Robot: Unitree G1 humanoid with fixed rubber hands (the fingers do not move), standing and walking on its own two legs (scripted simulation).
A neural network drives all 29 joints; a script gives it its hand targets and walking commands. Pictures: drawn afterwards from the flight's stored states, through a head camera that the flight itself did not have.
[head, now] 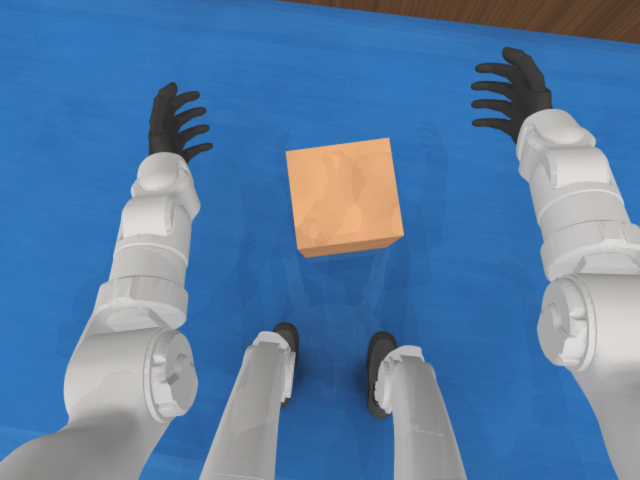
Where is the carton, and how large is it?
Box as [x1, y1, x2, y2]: [286, 138, 403, 257]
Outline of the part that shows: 388,138 286,151 297,248 305,257 385,247 403,235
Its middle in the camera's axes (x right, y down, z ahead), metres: +0.05 -0.08 +0.89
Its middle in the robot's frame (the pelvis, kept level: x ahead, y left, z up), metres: +0.51 +0.02 -0.53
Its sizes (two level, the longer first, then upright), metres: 0.210 0.200 0.250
